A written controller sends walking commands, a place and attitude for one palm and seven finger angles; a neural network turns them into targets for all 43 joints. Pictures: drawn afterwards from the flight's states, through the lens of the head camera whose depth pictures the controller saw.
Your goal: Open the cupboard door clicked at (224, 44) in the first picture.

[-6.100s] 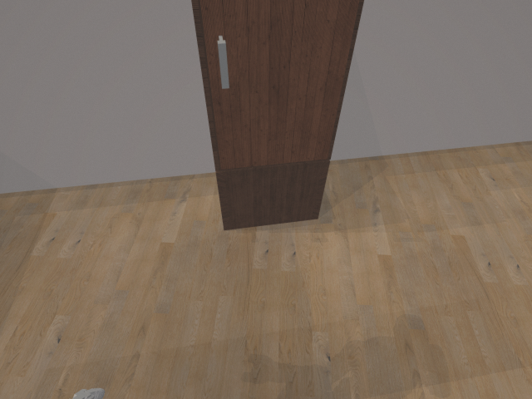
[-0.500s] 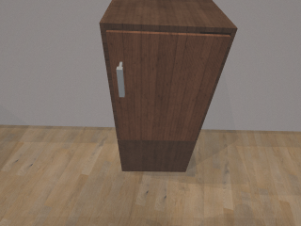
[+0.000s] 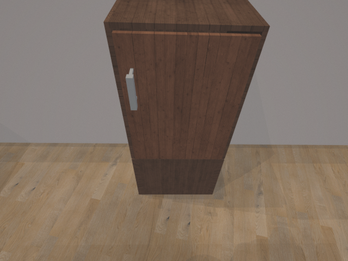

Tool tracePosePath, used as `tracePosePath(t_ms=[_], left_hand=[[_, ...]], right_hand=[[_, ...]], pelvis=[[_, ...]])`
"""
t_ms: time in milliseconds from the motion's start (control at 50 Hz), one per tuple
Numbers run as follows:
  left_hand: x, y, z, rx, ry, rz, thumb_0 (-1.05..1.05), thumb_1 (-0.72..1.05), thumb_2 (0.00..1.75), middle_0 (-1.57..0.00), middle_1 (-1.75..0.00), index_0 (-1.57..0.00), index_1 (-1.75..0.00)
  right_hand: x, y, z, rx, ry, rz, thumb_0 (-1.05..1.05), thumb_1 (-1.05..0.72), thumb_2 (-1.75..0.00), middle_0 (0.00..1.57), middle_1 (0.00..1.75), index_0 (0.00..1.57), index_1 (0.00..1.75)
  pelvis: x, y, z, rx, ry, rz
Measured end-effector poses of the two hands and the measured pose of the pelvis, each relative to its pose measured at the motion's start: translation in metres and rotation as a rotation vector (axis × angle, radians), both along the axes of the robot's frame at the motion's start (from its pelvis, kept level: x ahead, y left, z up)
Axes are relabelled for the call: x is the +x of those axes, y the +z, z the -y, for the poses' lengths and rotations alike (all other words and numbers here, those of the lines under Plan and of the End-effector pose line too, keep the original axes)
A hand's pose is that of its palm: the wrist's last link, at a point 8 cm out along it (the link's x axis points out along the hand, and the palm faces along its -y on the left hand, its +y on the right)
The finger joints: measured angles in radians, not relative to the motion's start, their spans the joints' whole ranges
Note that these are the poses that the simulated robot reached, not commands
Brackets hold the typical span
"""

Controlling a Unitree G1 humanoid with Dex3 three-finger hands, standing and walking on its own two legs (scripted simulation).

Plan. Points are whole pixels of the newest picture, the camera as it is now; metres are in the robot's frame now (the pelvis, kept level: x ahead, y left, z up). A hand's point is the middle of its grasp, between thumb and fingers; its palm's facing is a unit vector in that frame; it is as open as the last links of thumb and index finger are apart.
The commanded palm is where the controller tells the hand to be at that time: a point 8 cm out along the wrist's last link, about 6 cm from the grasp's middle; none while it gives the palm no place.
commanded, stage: shuffle to correct the standing spot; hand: left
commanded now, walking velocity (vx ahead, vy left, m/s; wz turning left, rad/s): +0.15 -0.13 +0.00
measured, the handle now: (132, 89) +0.60 +0.18 +0.07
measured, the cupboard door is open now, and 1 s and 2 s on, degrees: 0 0 0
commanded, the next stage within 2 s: come to a stop and stand still in 0.26 s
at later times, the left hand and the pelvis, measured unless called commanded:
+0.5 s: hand out of the picture +0.10 +0.14 -0.17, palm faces +0.03 -0.97 -0.23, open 7.3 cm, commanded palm none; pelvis +0.06 -0.05 +0.00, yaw +1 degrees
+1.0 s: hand out of the picture +0.09 +0.13 -0.18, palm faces +0.12 -0.97 -0.20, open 7.3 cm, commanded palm none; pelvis +0.06 -0.06 +0.00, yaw +3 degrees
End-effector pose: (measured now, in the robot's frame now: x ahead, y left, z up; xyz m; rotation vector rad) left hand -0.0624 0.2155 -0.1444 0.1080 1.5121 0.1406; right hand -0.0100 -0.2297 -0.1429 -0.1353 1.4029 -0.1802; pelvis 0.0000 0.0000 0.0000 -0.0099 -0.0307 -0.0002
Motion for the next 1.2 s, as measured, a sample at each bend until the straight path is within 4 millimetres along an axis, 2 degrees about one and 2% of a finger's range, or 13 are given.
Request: tracePosePath(t_ms=[100, 180, 240, 300, 380, 500, 560, 660, 720, 800, 940, 1060, 1200], left_hand=[[-0.017, -0.002, 0.027, -0.023, 0.071, -0.043, 0.01, 0.9, 0.9, -0.2, -0.3, -0.2, -0.3], [-0.018, -0.011, 0.039, -0.056, 0.103, -0.073, 0.01, 0.9, 0.9, -0.2, -0.3, -0.2, -0.3], [-0.007, -0.018, 0.043, -0.082, 0.084, -0.092, 0.01, 0.9, 0.9, -0.2, -0.3, -0.2, -0.3], [0.023, -0.016, 0.042, -0.085, 0.029, -0.072, 0.01, 0.91, 0.9, -0.2, -0.3, -0.2, -0.3], [0.086, -0.009, 0.038, -0.053, -0.007, 0.056, 0.01, 0.91, 0.9, -0.2, -0.3, -0.2, -0.3], [0.154, 0.005, 0.027, 0.076, -0.033, 0.201, 0.04, 0.95, 0.9, -0.2, -0.3, -0.2, -0.3], [0.174, 0.006, 0.035, 0.116, -0.021, 0.262, 0.03, 0.94, 0.9, -0.19, -0.3, -0.2, -0.3], [0.189, 0.01, 0.056, 0.09, -0.002, 0.297, 0.02, 0.92, 0.9, -0.19, -0.3, -0.2, -0.3], [0.191, 0.007, 0.057, 0.082, 0.025, 0.311, 0.01, 0.93, 0.9, -0.2, -0.3, -0.2, -0.3], [0.183, -0.004, 0.048, 0.06, 0.046, 0.302, 0.0, 0.93, 0.9, -0.2, -0.3, -0.2, -0.3], [0.153, -0.003, 0.04, 0.05, 0.054, 0.218, 0.01, 0.91, 0.9, -0.2, -0.3, -0.2, -0.3], [0.12, 0.0, 0.047, 0.072, 0.059, 0.164, 0.01, 0.91, 0.9, -0.2, -0.3, -0.2, -0.3], [0.086, 0.006, 0.067, 0.043, 0.053, 0.104, 0.01, 0.91, 0.9, -0.2, -0.3, -0.2, -0.3]], right_hand=[[-0.005, -0.001, 0.003, 0.006, -0.002, -0.059, 0.01, -0.9, -0.9, 0.21, 0.3, 0.2, 0.3], [0.013, -0.002, 0.001, -0.007, 0.007, -0.04, 0.01, -0.9, -0.9, 0.2, 0.3, 0.2, 0.3], [0.028, -0.004, -0.002, -0.018, -0.007, 0.006, 0.01, -0.9, -0.9, 0.2, 0.3, 0.2, 0.3], [0.034, -0.001, -0.003, -0.015, -0.039, 0.041, 0.0, -0.9, -0.9, 0.2, 0.3, 0.2, 0.3], [0.031, 0.004, 0.001, 0.004, -0.055, 0.019, 0.0, -0.9, -0.9, 0.21, 0.3, 0.2, 0.3], [0.028, -0.005, 0.026, 0.043, -0.063, -0.06, 0.0, -0.9, -0.9, 0.21, 0.3, 0.2, 0.3], [0.034, -0.016, 0.043, 0.06, -0.049, -0.097, 0.0, -0.9, -0.9, 0.21, 0.3, 0.2, 0.3], [0.065, -0.013, 0.064, 0.036, -0.011, -0.073, 0.0, -0.9, -0.9, 0.2, 0.3, 0.2, 0.3], [0.087, -0.008, 0.07, 0.008, 0.022, -0.022, 0.0, -0.91, -0.9, 0.2, 0.3, 0.2, 0.3], [0.112, -0.002, 0.071, -0.035, 0.054, 0.062, 0.0, -0.91, -0.9, 0.2, 0.3, 0.2, 0.3], [0.131, 0.01, 0.055, -0.03, 0.091, 0.142, 0.0, -0.91, -0.9, 0.2, 0.3, 0.2, 0.3], [0.135, 0.0, 0.051, 0.012, 0.097, 0.162, 0.0, -0.92, -0.9, 0.2, 0.3, 0.2, 0.3], [0.117, 0.001, 0.059, 0.017, 0.078, 0.132, 0.0, -0.94, -0.9, 0.21, 0.3, 0.2, 0.3]], pelvis=[[0.012, -0.002, 0.01, -0.017, 0.02, -0.013], [0.026, -0.007, 0.009, -0.031, 0.037, -0.013], [0.034, -0.011, 0.009, -0.013, 0.014, -0.006], [0.041, -0.007, 0.013, 0.001, -0.014, -0.008], [0.048, 0.001, 0.024, 0.003, -0.009, -0.017], [0.065, -0.002, 0.053, 0.012, 0.019, -0.013], [0.074, -0.009, 0.067, 0.016, 0.035, -0.003], [0.079, -0.005, 0.072, 0.009, 0.056, -0.007], [0.075, -0.004, 0.07, 0.01, 0.065, -0.007], [0.068, -0.009, 0.062, 0.007, 0.066, -0.002], [0.06, -0.001, 0.056, 0.017, 0.058, -0.012], [0.056, -0.003, 0.061, 0.038, 0.054, -0.018], [0.05, 0.004, 0.064, 0.017, 0.054, -0.002]])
